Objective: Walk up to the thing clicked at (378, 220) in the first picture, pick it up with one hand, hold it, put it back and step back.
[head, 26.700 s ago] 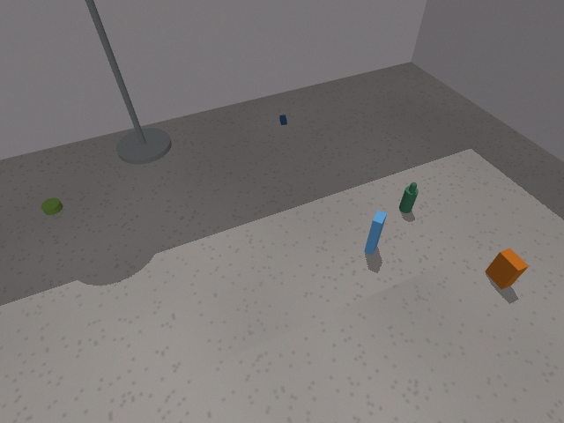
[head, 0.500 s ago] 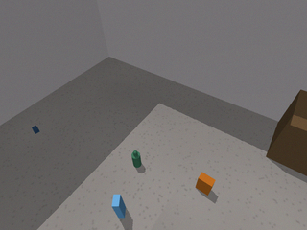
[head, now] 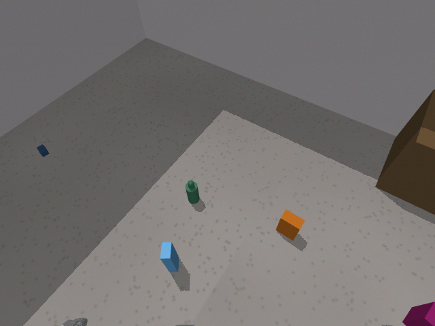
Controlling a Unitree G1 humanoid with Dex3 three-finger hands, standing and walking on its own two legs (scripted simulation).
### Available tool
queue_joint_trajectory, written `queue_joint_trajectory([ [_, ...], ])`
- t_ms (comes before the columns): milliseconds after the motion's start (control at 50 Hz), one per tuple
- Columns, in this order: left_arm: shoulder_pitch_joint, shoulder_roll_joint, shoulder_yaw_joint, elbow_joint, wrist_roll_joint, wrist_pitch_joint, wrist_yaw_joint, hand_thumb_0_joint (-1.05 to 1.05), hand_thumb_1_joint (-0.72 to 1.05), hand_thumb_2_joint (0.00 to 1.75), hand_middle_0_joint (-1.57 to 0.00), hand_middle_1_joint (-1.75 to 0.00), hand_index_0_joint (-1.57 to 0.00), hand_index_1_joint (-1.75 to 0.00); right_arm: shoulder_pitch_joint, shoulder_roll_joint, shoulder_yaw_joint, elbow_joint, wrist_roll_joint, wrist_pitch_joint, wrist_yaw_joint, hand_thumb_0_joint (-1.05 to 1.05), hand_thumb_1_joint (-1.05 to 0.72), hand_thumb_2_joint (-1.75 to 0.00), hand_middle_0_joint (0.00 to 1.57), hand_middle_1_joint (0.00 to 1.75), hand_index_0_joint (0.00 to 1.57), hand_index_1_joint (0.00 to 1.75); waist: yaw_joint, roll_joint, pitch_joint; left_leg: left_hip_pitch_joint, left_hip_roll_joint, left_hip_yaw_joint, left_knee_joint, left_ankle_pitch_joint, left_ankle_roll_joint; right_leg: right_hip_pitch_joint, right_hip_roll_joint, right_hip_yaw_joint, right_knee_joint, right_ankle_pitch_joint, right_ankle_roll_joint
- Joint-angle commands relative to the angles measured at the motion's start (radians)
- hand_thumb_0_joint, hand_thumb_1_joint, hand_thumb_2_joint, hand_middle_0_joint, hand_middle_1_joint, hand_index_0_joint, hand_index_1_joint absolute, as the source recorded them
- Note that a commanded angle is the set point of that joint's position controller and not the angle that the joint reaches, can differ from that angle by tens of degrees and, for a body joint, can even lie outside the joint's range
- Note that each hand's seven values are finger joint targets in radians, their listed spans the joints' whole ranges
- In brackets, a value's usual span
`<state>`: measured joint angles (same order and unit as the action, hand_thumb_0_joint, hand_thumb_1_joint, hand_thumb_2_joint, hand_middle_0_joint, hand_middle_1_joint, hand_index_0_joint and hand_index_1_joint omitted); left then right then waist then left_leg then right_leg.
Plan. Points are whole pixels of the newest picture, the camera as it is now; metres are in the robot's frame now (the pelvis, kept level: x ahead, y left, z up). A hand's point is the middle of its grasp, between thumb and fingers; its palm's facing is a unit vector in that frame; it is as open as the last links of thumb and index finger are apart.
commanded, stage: step back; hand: left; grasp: from the side
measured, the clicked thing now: (170, 258) +0.43 +0.23 -0.67
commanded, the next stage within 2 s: none
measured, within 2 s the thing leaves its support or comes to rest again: neither
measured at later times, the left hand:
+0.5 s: hand out of the picture +0.05 +0.31 -0.17, palm faces -0.11 -0.92 -0.38, open 7.4 cm
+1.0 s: hand out of the picture -0.06 +0.33 -0.16, palm faces -0.04 -0.94 -0.35, open 7.4 cm
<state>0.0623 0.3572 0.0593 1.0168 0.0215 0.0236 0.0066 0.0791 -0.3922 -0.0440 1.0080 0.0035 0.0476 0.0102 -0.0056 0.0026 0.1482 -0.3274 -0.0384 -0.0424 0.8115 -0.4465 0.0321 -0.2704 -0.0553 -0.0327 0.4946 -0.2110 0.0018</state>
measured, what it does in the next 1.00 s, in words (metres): walks backwards: right foot, then left foot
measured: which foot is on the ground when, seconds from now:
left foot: down 0.00-0.54, up 0.56-0.82, down 0.84-1.00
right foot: down 0.00-0.10, up 0.12-0.50, down 0.52-0.86, up 0.88-1.00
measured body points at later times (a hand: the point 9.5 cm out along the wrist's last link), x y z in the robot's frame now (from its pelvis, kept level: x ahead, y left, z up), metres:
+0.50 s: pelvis -0.08 +0.05 -0.01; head +0.00 +0.05 +0.43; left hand +0.05 +0.35 -0.14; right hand +0.00 -0.26 -0.14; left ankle -0.04 +0.13 -0.74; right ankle -0.10 -0.07 -0.73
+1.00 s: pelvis -0.19 +0.07 +0.00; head -0.13 +0.10 +0.44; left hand -0.05 +0.38 -0.14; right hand -0.11 -0.24 -0.10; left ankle -0.17 +0.18 -0.74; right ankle -0.21 -0.08 -0.65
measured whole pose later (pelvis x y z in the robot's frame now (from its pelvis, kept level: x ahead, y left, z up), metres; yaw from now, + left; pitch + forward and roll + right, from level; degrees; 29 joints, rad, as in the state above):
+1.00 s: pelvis -0.19 +0.07 +0.00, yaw -2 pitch -2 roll -2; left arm 0.12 0.40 0.08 0.80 0.02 0.08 0.01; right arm 0.16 -0.35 -0.03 0.86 -0.03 0.01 -0.01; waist 0.00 -0.05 0.17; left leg -0.27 -0.01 -0.03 0.58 -0.28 0.03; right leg -0.48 0.12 0.16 1.16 -0.51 -0.01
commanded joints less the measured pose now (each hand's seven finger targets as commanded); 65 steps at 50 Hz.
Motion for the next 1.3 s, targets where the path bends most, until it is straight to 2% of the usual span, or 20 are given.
queue_joint_trajectory([
  [0,-0.086,0.262,0.053,-0.150,0.013,-0.015,0.030,0.00,0.90,0.90,-0.20,-0.30,-0.20,-0.30,0.145,-0.162,-0.048,-0.063,-0.001,-0.004,-0.007,0.00,-0.90,-0.90,0.20,0.30,0.20,0.30,-0.029,-0.197,-0.216,0.015,0.039,-0.013,-0.041,-0.001,0.005,0.088,-0.240,0.187,0.003,0.466,-0.205],
  [60,-0.061,0.228,0.041,-0.175,-0.013,0.017,0.022,0.00,0.90,0.90,-0.20,-0.30,-0.20,-0.30,0.158,-0.179,-0.064,-0.062,-0.035,-0.027,-0.015,0.00,-0.90,-0.90,0.20,0.30,0.20,0.30,-0.030,-0.036,-0.192,0.106,0.089,-0.050,-0.419,0.455,0.000,0.031,-0.106,0.108,0.208,0.259,-0.103],
  [80,-0.027,0.167,0.032,-0.195,-0.026,0.023,0.023,0.00,0.90,0.90,-0.20,-0.30,-0.20,-0.30,0.130,-0.287,-0.089,-0.086,-0.058,-0.037,-0.017,0.00,-0.90,-0.90,0.20,0.30,0.20,0.30,-0.004,0.208,-0.194,0.194,0.295,-0.344,-0.452,0.758,0.057,-0.156,0.081,0.070,0.368,-0.137,-0.043],
  [100,-0.038,0.188,0.037,-0.191,-0.019,0.029,0.036,0.00,0.90,0.90,-0.20,-0.30,-0.20,-0.30,0.106,-0.344,-0.098,-0.106,-0.041,-0.041,-0.017,0.00,-0.90,-0.90,0.20,0.30,0.20,0.30,-0.023,0.192,-0.204,0.186,0.353,-0.363,-0.407,0.951,0.151,-0.189,0.156,0.169,0.491,-0.438,-0.031],
  [200,0.030,0.207,0.039,-0.168,-0.020,0.025,0.040,0.00,0.90,0.90,-0.20,-0.30,-0.20,-0.30,0.030,-0.218,-0.073,-0.153,-0.036,-0.044,-0.051,0.00,-0.90,-0.90,0.20,0.30,0.20,0.30,0.020,0.163,-0.204,0.307,0.237,-0.182,-0.327,0.904,0.086,-0.283,0.152,0.231,0.655,-0.266,-0.022],
  [320,0.002,0.201,0.051,-0.214,-0.006,0.013,0.028,0.00,0.90,0.90,-0.20,-0.30,-0.20,-0.30,0.129,-0.213,-0.081,-0.170,-0.027,-0.043,-0.058,0.00,-0.90,-0.90,0.20,0.30,0.20,0.30,-0.045,0.103,-0.193,0.371,0.282,-0.208,-0.306,0.903,0.176,-0.233,0.129,0.176,0.481,-0.295,0.016],
  [480,0.162,0.180,0.061,-0.185,0.010,-0.010,0.016,0.00,0.90,0.90,-0.20,-0.30,-0.20,-0.30,0.039,-0.222,-0.070,-0.213,-0.010,-0.033,-0.043,0.00,-0.90,-0.90,0.20,0.30,0.20,0.30,0.024,0.056,-0.255,0.168,0.244,-0.155,-0.209,0.608,0.118,0.099,0.071,0.098,-0.048,0.042,-0.048],
  [540,0.076,0.338,0.092,-0.247,0.012,-0.018,0.013,0.00,0.90,0.90,-0.20,-0.30,-0.20,-0.30,0.006,-0.170,-0.061,-0.220,-0.002,-0.018,-0.044,0.00,-0.90,-0.90,0.20,0.30,0.20,0.30,0.040,-0.280,-0.148,-0.061,-0.060,-0.020,0.230,-0.168,-0.024,-0.005,-0.335,0.587,-0.139,0.375,-0.347],
  [560,0.049,0.309,0.090,-0.270,0.009,-0.020,0.014,0.00,0.90,0.90,-0.20,-0.30,-0.20,-0.30,0.047,-0.190,-0.064,-0.205,-0.007,-0.014,-0.044,0.00,-0.90,-0.90,0.20,0.30,0.20,0.30,0.018,-0.196,-0.123,-0.055,-0.051,-0.102,0.352,-0.190,-0.033,-0.055,-0.335,0.571,-0.133,0.392,-0.351],
  [620,0.001,0.241,0.075,-0.298,0.006,-0.014,0.025,0.00,0.90,0.90,-0.20,-0.30,-0.20,-0.30,0.100,-0.189,-0.057,-0.183,0.004,-0.026,-0.043,0.00,-0.90,-0.90,0.20,0.30,0.20,0.30,0.000,-0.124,-0.124,-0.083,-0.089,-0.090,0.376,-0.088,-0.044,-0.001,-0.183,0.325,-0.054,0.479,-0.263],
  [740,0.089,0.238,0.073,-0.316,0.014,0.005,0.021,0.00,0.90,0.90,-0.20,-0.30,-0.20,-0.30,0.114,-0.156,-0.047,-0.207,-0.011,-0.041,-0.043,0.00,-0.90,-0.90,0.20,0.30,0.20,0.30,0.037,-0.206,-0.212,-0.072,-0.005,0.011,-0.124,-0.055,-0.041,0.252,-0.141,0.273,0.054,0.513,-0.206],
  [800,0.056,0.230,0.061,-0.340,-0.004,0.023,0.010,0.00,0.90,0.90,-0.20,-0.30,-0.20,-0.30,0.171,-0.167,-0.065,-0.183,-0.034,-0.055,-0.040,0.00,-0.90,-0.90,0.20,0.30,0.20,0.30,-0.007,-0.135,-0.214,0.145,0.031,-0.002,-0.420,0.312,-0.017,0.073,-0.076,0.239,0.150,0.297,-0.115],
  [840,0.046,0.199,0.061,-0.355,-0.011,0.023,0.016,0.00,0.90,0.90,-0.20,-0.30,-0.20,-0.30,0.103,-0.348,-0.100,-0.221,-0.040,-0.058,-0.028,0.00,-0.90,-0.90,0.20,0.30,0.20,0.30,-0.026,0.239,-0.194,0.147,0.418,-0.448,-0.478,0.598,0.194,-0.183,0.175,0.119,0.444,-0.397,-0.022],
  [860,-0.010,0.223,0.075,-0.346,0.008,0.023,0.030,0.00,0.90,0.90,-0.20,-0.30,-0.20,-0.30,0.113,-0.355,-0.107,-0.221,-0.041,-0.062,-0.030,0.00,-0.90,-0.90,0.20,0.30,0.20,0.30,-0.065,0.202,-0.158,0.050,0.477,-0.521,-0.487,0.601,0.276,-0.169,0.161,0.231,0.627,-0.462,-0.016],
  [920,0.099,0.207,0.077,-0.296,-0.016,0.027,0.023,0.00,0.90,0.90,-0.20,-0.30,-0.20,-0.30,0.014,-0.240,-0.072,-0.232,-0.038,-0.067,-0.047,0.00,-0.90,-0.90,0.20,0.30,0.20,0.30,0.042,0.094,-0.158,0.164,0.294,-0.210,-0.379,0.732,0.172,-0.251,0.165,0.264,0.777,-0.302,-0.025],
  [1060,0.096,0.209,0.081,-0.307,-0.001,0.023,0.008,0.00,0.90,0.90,-0.20,-0.30,-0.20,-0.30,0.109,-0.246,-0.087,-0.261,-0.033,-0.061,-0.054,0.00,-0.90,-0.90,0.20,0.30,0.20,0.30,-0.031,0.143,-0.182,0.263,0.309,-0.187,-0.330,0.680,0.232,-0.220,0.119,0.192,0.554,-0.315,0.038],
  [1200,0.286,0.199,0.089,-0.215,0.011,0.005,-0.006,0.00,0.90,0.90,-0.20,-0.30,-0.20,-0.30,0.045,-0.264,-0.081,-0.292,-0.023,-0.028,-0.038,0.00,-0.90,-0.90,0.20,0.30,0.20,0.30,0.043,0.179,-0.255,0.030,0.235,-0.137,-0.241,0.413,0.106,0.160,0.079,0.042,-0.057,-0.048,-0.035],
  [1240,0.219,0.358,0.124,-0.260,0.020,0.002,-0.012,0.00,0.90,0.90,-0.20,-0.30,-0.20,-0.30,0.014,-0.163,-0.059,-0.320,-0.006,-0.027,-0.045,0.00,-0.90,-0.90,0.20,0.30,0.20,0.30,0.059,-0.243,-0.160,-0.228,-0.057,-0.026,0.072,-0.070,-0.019,0.048,-0.238,0.512,-0.182,-0.082,-0.209],
  [1260,0.139,0.406,0.131,-0.297,0.027,0.000,-0.008,0.00,0.90,0.90,-0.20,-0.30,-0.20,-0.30,0.013,-0.203,-0.077,-0.306,-0.012,-0.022,-0.057,0.00,-0.90,-0.90,0.20,0.30,0.20,0.30,0.066,-0.282,-0.109,-0.156,-0.046,-0.080,0.307,-0.185,-0.041,-0.152,-0.366,0.625,-0.214,-0.039,-0.319],
  [1280,0.081,0.346,0.110,-0.316,0.019,-0.006,-0.003,0.00,0.90,0.90,-0.20,-0.30,-0.20,-0.30,0.042,-0.221,-0.075,-0.282,-0.007,-0.022,-0.053,0.00,-0.90,-0.90,0.20,0.30,0.20,0.30,0.028,-0.203,-0.083,-0.117,-0.042,-0.130,0.389,-0.124,-0.037,-0.202,-0.320,0.529,-0.190,0.021,-0.299],
])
